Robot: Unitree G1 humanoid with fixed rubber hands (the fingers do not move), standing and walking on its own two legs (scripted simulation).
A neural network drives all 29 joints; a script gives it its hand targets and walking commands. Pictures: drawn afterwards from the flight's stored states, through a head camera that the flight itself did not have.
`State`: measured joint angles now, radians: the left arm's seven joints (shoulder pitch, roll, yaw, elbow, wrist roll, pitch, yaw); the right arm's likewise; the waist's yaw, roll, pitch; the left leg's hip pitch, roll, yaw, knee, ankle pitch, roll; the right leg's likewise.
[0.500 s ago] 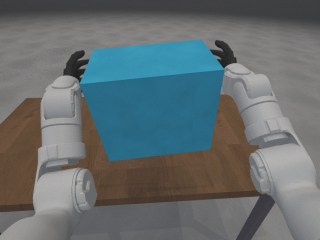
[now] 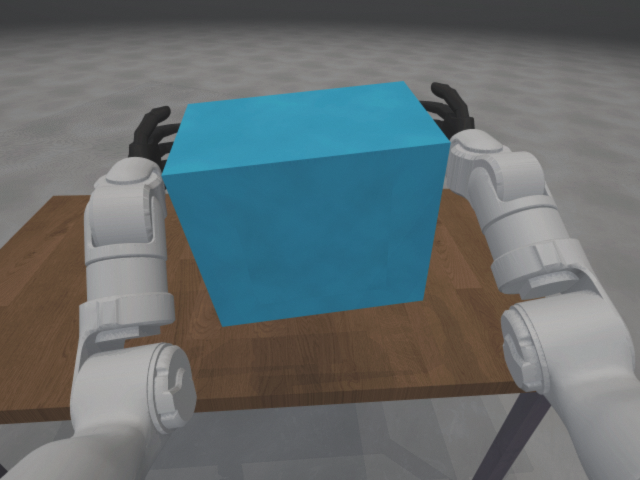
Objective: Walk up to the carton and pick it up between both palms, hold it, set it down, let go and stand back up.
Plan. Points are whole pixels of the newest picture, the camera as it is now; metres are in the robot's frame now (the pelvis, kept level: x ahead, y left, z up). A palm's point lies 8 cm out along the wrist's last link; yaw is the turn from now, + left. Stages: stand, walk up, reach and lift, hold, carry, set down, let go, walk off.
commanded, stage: hold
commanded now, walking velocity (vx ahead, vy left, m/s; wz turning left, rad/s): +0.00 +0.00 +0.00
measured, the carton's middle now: (310, 206) +0.37 +0.00 +0.22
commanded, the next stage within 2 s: none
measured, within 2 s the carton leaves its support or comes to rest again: neither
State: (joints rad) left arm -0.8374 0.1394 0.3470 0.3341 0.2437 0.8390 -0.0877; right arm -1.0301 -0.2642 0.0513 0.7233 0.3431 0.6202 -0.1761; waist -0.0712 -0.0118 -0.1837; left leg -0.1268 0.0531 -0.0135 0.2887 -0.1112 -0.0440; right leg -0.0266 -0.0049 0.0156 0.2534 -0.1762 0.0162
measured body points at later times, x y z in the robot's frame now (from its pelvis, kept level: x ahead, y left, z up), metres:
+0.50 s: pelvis +0.00 +0.00 +0.00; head -0.09 +0.02 +0.44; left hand +0.38 +0.19 +0.28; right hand +0.38 -0.17 +0.31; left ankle +0.03 +0.15 -0.75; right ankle -0.02 -0.13 -0.75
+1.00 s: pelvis +0.00 +0.00 +0.00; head -0.09 +0.01 +0.44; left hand +0.37 +0.19 +0.28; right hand +0.38 -0.17 +0.30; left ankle +0.03 +0.15 -0.75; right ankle -0.02 -0.13 -0.75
